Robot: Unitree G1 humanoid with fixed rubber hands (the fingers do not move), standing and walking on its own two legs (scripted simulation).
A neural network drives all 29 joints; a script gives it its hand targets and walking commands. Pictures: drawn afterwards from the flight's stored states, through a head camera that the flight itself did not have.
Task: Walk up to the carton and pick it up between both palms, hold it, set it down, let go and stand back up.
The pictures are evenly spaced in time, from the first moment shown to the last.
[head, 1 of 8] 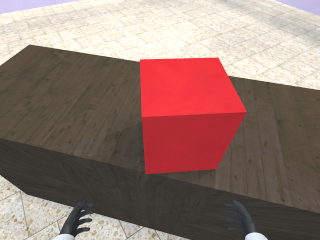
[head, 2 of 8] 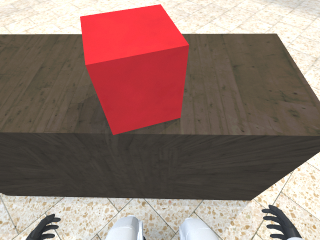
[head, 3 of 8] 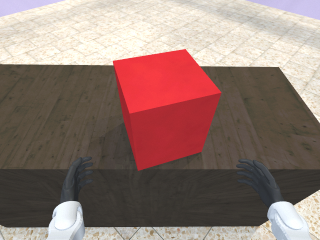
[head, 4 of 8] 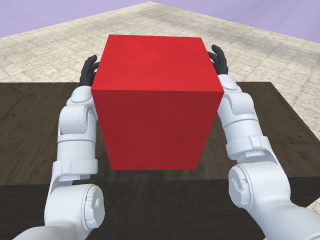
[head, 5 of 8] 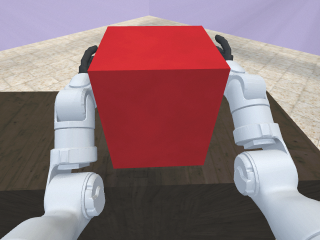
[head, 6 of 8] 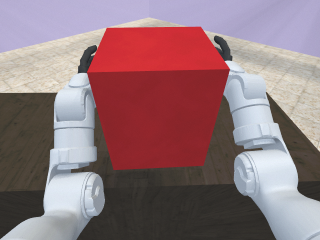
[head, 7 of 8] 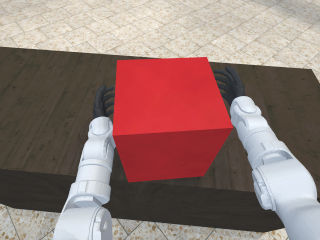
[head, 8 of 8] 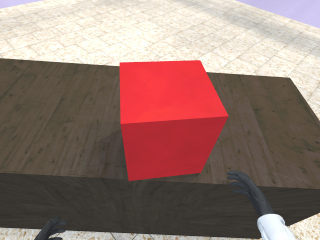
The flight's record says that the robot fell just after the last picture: no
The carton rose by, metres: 0.19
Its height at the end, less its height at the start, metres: +0.00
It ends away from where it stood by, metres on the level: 0.03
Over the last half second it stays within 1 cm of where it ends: yes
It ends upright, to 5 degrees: yes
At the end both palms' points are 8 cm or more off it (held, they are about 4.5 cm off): yes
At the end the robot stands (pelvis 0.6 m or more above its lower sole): yes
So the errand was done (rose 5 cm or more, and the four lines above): yes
